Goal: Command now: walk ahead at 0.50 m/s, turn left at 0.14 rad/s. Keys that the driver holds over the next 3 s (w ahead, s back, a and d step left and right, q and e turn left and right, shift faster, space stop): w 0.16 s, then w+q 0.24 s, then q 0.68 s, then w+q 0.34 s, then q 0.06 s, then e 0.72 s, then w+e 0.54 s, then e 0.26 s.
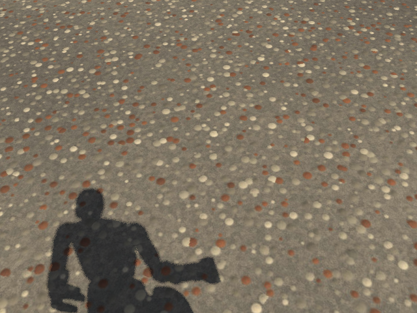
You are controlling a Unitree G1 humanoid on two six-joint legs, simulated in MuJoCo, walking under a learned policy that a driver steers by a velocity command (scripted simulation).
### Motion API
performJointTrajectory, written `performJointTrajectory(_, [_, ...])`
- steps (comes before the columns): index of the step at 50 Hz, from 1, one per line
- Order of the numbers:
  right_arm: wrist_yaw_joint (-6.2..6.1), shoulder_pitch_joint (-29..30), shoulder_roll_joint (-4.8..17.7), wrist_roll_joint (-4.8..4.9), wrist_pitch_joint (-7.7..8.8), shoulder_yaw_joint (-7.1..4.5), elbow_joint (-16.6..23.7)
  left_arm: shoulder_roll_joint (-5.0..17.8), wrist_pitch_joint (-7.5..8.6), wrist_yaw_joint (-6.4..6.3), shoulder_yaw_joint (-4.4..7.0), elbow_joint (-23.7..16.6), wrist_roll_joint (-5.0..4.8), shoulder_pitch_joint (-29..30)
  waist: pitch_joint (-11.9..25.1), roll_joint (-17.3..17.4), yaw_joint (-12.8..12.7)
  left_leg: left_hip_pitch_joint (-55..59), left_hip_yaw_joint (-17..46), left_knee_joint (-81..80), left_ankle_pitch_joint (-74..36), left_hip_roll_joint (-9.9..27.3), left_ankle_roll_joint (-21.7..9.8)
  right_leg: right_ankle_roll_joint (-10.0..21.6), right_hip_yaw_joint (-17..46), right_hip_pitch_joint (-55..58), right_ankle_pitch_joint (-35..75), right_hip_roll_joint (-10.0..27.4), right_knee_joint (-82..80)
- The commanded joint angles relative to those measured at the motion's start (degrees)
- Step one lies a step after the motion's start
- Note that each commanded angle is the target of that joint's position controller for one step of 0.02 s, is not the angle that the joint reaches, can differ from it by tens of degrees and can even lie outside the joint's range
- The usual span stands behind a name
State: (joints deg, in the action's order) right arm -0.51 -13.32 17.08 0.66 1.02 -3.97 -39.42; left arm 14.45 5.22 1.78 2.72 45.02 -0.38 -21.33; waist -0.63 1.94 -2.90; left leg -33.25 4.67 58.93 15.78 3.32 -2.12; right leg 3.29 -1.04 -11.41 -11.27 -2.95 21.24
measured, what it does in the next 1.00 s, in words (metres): goes down, turning left: left foot 0.15 m lower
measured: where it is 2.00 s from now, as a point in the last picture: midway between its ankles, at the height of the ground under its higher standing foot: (131, 274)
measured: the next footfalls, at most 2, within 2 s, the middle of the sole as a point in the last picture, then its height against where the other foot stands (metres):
left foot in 0.48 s outside the picture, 0.15 m lower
right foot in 1.04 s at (184, 263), level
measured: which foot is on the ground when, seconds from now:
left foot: up 0.00-0.46, down 0.48-1.00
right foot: down 0.00-0.46, up 0.48-1.00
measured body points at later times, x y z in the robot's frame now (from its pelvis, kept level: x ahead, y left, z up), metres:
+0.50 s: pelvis +0.33 +0.17 -0.15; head +0.35 +0.20 +0.29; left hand +0.24 +0.44 -0.29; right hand +0.56 -0.07 -0.23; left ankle +0.44 +0.28 -0.88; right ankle +0.05 -0.08 -0.66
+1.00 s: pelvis +0.53 +0.23 -0.17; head +0.53 +0.25 +0.28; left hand +0.66 +0.55 -0.21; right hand +0.71 -0.02 -0.27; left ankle +0.43 +0.28 -0.89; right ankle +0.70 +0.15 -0.87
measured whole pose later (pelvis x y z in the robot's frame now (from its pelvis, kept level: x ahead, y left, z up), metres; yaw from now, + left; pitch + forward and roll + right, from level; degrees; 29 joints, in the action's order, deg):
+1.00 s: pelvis +0.53 +0.23 -0.17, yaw +27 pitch +2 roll -1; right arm -4.6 -17.7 15.3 1.6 -2.3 -5.0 -45.5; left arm 14.4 2.6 -1.4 3.1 33.3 0.4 -0.2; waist 1.8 -2.0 3.4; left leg -11.0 17.2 34.0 22.6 -10.7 -4.9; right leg -4.3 7.5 -31.2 -9.6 -2.9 39.2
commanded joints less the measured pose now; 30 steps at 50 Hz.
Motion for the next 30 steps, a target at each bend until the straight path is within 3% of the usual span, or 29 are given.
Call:
performJointTrajectory(1, [0.66, 4.2, 1.6, -0.55, 1.37, 0.12, 4.9, 10.3, 0.25, -0.75, 2.24, -2.9, -0.65, 2.1, 0.0, -5.7, 0.3, -5.8, 0.3, -11.8, -6.5, 2.6, 0.7, 11.0, 14.9, 5.4, 10.4, 15.3, -11.6])
performJointTrajectory(2, [0.90, 4.7, 0.3, -0.65, 1.69, 0.55, 4.7, 11.2, -0.16, -0.91, 2.51, -2.2, -0.33, 1.6, 1.5, -6.0, 0.2, -2.1, -1.1, -13.1, -10.0, 1.9, 1.5, 10.7, 12.0, 4.4, 14.7, 14.3, -10.8])
performJointTrajectory(3, [1.16, 5.5, 0.4, -0.43, 1.82, 0.61, 4.6, 11.4, -0.48, -0.94, 2.47, -1.7, -0.50, 1.6, 1.6, -6.3, 0.1, -0.4, -2.0, -15.1, -12.3, 1.3, 1.9, 10.1, 9.8, 3.7, 16.9, 13.4, -10.5])
performJointTrajectory(4, [1.66, 3.8, 1.6, -0.32, 2.31, 0.16, 3.7, 11.7, -0.09, -0.86, 2.62, -1.2, -0.16, 0.4, 3.7, -6.8, 0.4, 0.7, -0.7, -11.3, -17.9, 2.4, 1.8, 10.5, 10.5, 5.1, 20.8, 15.4, -8.5])
performJointTrajectory(5, [1.99, 3.2, 3.0, -0.17, 2.53, -0.41, 2.6, 11.1, 0.06, -0.78, 2.40, -1.4, 0.07, 0.3, 4.5, -5.2, 0.7, 0.4, -1.5, -9.0, -20.9, 2.1, 1.8, 10.6, 9.0, 5.7, 20.8, 15.1, -6.6])
performJointTrajectory(8, [2.81, 9.6, 2.6, -0.08, 3.13, -0.22, 4.7, 9.6, -0.54, -0.56, 1.84, -0.7, -0.59, -2.1, 0.1, -5.4, -1.0, -3.4, -2.9, -11.1, -16.2, 1.6, 0.1, 9.8, 9.9, 6.7, 16.3, 15.9, -3.4])
performJointTrajectory(9, [3.37, 12.4, 3.0, 0.63, 3.65, -0.51, 5.7, 9.3, -0.74, -1.60, 2.09, 1.8, -0.74, -7.5, -1.2, -8.4, -2.6, -14.6, 2.6, -11.5, -19.5, 4.5, -0.8, 9.2, 13.1, 18.1, 12.3, 18.6, -0.6])
performJointTrajectory(10, [3.97, 14.9, 3.4, 0.91, 3.97, -0.52, 6.6, 9.2, -1.00, -2.40, 2.25, 2.7, -0.59, -10.2, -2.4, -8.8, -4.0, -23.9, 3.7, -12.3, -16.0, 5.1, -1.2, 8.7, 15.0, 26.6, 11.6, 20.5, 1.5])
performJointTrajectory(11, [4.23, 18.3, 2.9, 0.54, 4.30, -0.25, 7.4, 10.2, -1.28, -3.11, 2.75, 3.1, -0.60, -12.6, -3.3, -8.3, -5.8, -31.0, 4.0, -11.0, -11.4, 5.3, -1.1, 8.5, 17.0, 32.5, 12.0, 22.0, 3.1])
performJointTrajectory(12, [4.55, 19.4, 2.4, 0.81, 4.45, -0.12, 7.8, 10.3, -1.68, -3.60, 2.98, 3.5, -0.43, -14.0, -4.2, -8.0, -6.3, -35.1, 5.1, -9.4, -7.9, 5.9, -1.2, 8.2, 18.1, 35.0, 13.0, 23.7, 4.1])
performJointTrajectory(13, [5.01, 24.1, 2.7, 1.67, 4.99, -0.37, 8.7, 9.8, -1.61, -3.83, 3.07, 4.4, -0.07, -18.5, -7.1, -6.8, -9.1, -42.9, 4.2, -9.6, -7.5, 5.1, -0.9, 8.1, 18.1, 38.9, 10.2, 23.4, 4.4])
performJointTrajectory(14, [5.37, 25.4, 1.4, 1.79, 5.26, 0.11, 9.1, 8.9, -1.67, -3.99, 2.85, 5.1, 0.03, -19.8, -8.6, -7.2, -9.5, -45.0, 4.7, -8.7, -6.7, 5.5, -1.0, 7.8, 18.4, 38.6, 9.8, 24.6, 4.1])
performJointTrajectory(15, [6.08, 24.3, 2.0, 2.15, 5.58, 0.15, 8.8, 8.2, -1.60, -4.55, 2.43, 3.9, -0.36, -15.6, -11.0, -5.8, -7.0, -41.7, 6.0, -14.6, -14.4, 7.8, -0.9, 5.7, 15.3, 32.8, 9.2, 24.0, 3.5])
performJointTrajectory(16, [7.31, 23.6, 1.1, 1.68, 5.61, 0.74, 8.0, 8.7, -1.61, -4.76, 2.22, 1.9, 0.52, -10.1, -11.3, -4.7, -5.8, -28.3, 0.3, -21.0, -25.7, 5.9, -0.7, 4.2, 8.7, 20.1, 5.0, 19.9, 2.4])
performJointTrajectory(17, [7.96, 21.1, -0.8, 1.25, 5.41, 1.20, 6.2, 9.4, -1.61, -4.45, 2.45, 0.7, 0.77, -5.9, -9.0, -3.5, -4.1, -7.0, -1.6, -23.7, -36.9, 3.9, -1.3, 2.6, 3.2, 4.0, -3.8, 16.7, 0.8])
performJointTrajectory(18, [8.12, 17.6, -0.5, 1.66, 4.75, 0.76, 4.4, 11.0, -1.34, -3.82, 2.90, 0.0, 1.06, -3.7, -6.3, -3.5, -3.1, 6.6, -2.4, -22.1, -42.2, 1.2, -1.0, 1.6, -0.2, -3.9, -6.7, 15.8, -0.4])
performJointTrajectory(20, [6.41, 7.3, 3.1, 2.79, 2.63, -1.16, -0.2, 12.1, -0.99, -2.99, 3.36, -0.5, 0.60, 0.1, -3.4, -4.9, 2.5, 16.7, -1.6, -21.4, -40.4, -0.5, 0.4, -0.7, -4.0, -1.2, -2.3, 14.5, 6.6])
performJointTrajectory(22, [4.43, -10.0, 6.5, 0.67, 1.70, -3.31, -8.5, 11.9, -1.55, -2.58, 3.30, -0.5, -1.01, 2.1, 2.4, -4.0, 9.8, 29.3, -4.1, -30.6, -46.7, -1.5, 0.7, -4.2, -6.2, 4.4, 10.5, 13.1, 31.3])
performJointTrajectory(23, [3.67, -18.0, 9.6, -0.45, 1.59, -4.77, -12.7, 11.3, -1.33, -2.53, 3.29, 0.9, -1.27, 2.6, 4.6, -0.8, 14.5, 41.2, -6.6, -35.3, -51.9, -1.8, 0.5, -7.5, -7.8, -2.0, 6.6, 10.9, 49.7])
performJointTrajectory(24, [3.12, -20.2, 12.7, -2.21, 1.90, -4.68, -14.6, 6.7, -0.87, -3.18, 2.91, 2.6, -0.88, -0.4, 1.6, 11.0, 14.1, 48.6, -0.3, -33.9, -53.3, 1.0, -1.8, -10.5, -5.0, -16.8, -36.1, 3.7, 76.2])
performJointTrajectory(25, [3.56, -14.0, 17.7, -3.62, 3.56, -3.49, -11.9, 1.3, 0.45, -2.72, 1.22, 1.1, 0.58, -15.5, 11.8, 21.1, 2.2, 62.3, 13.2, -15.5, -86.6, 8.0, -7.9, -10.4, 6.3, -32.2, -43.3, 2.9, 89.0])
performJointTrajectory(26, [3.73, -11.7, 15.9, -2.54, 2.66, -3.76, -9.6, 5.2, 1.54, -2.74, 0.82, -1.1, -0.08, -16.0, 22.2, 19.7, 3.7, 63.9, 18.4, -18.0, -82.6, 10.5, -13.5, -10.1, 9.4, -32.4, -36.9, 4.7, 85.3])
performJointTrajectory(27, [3.74, -8.7, 14.6, -1.39, 1.71, -4.07, -8.3, 7.3, 1.73, -3.02, 0.89, -2.9, -1.92, -9.7, 23.9, 10.3, 4.8, 59.9, 26.7, -26.4, -52.9, 13.9, -17.0, -8.8, 8.7, -34.7, -31.5, 5.7, 80.9])
performJointTrajectory(28, [3.61, -1.3, 13.6, -0.31, 1.79, -3.55, -6.0, 8.4, 1.36, -4.33, 1.34, -3.0, -2.83, -5.8, 21.0, 1.6, 1.9, 46.2, 33.3, -34.4, -32.3, 15.1, -16.5, -7.3, 9.0, -30.9, -16.8, 7.9, 70.5])
performJointTrajectory(29, [3.12, 3.2, 9.5, -0.34, 2.16, -1.99, -4.1, 10.2, -0.02, -5.45, 1.99, -2.5, -1.93, -1.1, 15.1, -3.4, 1.8, 34.5, 35.9, -38.2, -28.9, 15.7, -14.6, -6.8, 9.6, -27.8, -9.9, 8.2, 67.8])
performJointTrajectory(30, [2.53, 3.7, 10.6, -1.40, 2.68, -2.17, -4.4, 8.9, -1.95, -6.14, 1.79, -4.0, -1.16, -0.1, 11.4, 1.1, 0.4, 25.5, 37.7, -37.9, -35.4, 17.7, -15.5, -7.3, 10.9, -27.0, -9.4, 8.8, 65.8])
Over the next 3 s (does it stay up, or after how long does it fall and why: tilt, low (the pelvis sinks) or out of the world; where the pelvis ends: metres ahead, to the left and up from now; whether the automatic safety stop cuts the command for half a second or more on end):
stays up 0.98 0.46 -0.16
